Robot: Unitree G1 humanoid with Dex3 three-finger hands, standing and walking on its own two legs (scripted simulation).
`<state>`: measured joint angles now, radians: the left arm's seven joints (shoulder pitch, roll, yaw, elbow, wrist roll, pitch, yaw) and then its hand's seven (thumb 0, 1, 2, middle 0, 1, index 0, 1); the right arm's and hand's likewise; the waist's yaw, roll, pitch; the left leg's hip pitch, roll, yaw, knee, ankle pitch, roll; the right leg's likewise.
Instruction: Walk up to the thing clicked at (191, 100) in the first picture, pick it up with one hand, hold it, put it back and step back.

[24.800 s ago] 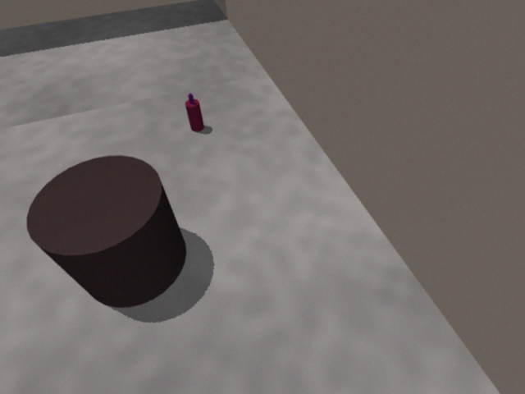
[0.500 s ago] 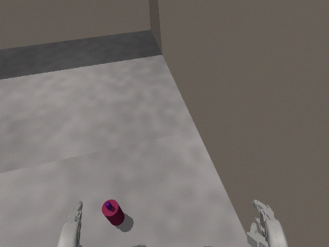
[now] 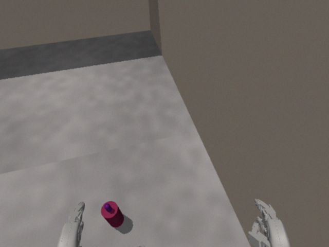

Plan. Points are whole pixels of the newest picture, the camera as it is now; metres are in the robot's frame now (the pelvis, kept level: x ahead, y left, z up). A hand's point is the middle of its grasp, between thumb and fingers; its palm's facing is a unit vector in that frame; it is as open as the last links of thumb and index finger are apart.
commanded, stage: stand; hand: left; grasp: from the side
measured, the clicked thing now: (111, 213) +0.39 +0.30 -0.60
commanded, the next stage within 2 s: none
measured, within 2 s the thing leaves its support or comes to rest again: neither
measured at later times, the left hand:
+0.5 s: hand out of the picture +0.10 +0.24 -0.11, palm faces -0.01 -0.94 -0.35, open 7.7 cm
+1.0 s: hand out of the picture +0.03 +0.26 -0.10, palm faces +0.00 -0.94 -0.35, open 7.4 cm
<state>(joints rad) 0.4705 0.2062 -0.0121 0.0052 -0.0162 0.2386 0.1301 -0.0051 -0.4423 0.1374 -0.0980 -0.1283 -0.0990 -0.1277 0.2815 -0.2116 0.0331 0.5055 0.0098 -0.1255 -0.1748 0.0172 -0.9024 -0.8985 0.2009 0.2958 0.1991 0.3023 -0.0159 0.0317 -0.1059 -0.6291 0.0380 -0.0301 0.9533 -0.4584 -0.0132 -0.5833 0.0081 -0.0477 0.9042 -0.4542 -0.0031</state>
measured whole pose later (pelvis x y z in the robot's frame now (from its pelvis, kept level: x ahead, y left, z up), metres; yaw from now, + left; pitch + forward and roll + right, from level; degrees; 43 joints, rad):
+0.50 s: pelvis +0.00 +0.01 +0.03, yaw +0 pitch +0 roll +0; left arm 0.25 0.32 0.02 0.77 0.04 0.00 0.02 0.01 0.84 0.88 -0.20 -0.30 -0.20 -0.30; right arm 0.21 -0.31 -0.03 0.89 -0.05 -0.01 -0.01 0.01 -0.90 -0.90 0.20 0.30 0.20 0.30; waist 0.01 -0.01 0.02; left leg -0.35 0.00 0.00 0.70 -0.35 0.00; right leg -0.33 -0.03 -0.02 0.70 -0.36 0.01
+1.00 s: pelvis -0.02 +0.01 +0.06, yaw +0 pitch -4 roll +0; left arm 0.17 0.32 0.00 1.12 0.02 -0.01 0.02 0.01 0.90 0.89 -0.20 -0.30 -0.20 -0.30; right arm 0.15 -0.31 -0.02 1.11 -0.03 0.00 0.00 0.01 -0.91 -0.90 0.20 0.30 0.20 0.30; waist 0.01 0.02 0.05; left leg -0.14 -0.01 0.01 0.37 -0.15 0.01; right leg -0.13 -0.03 -0.02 0.38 -0.18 0.02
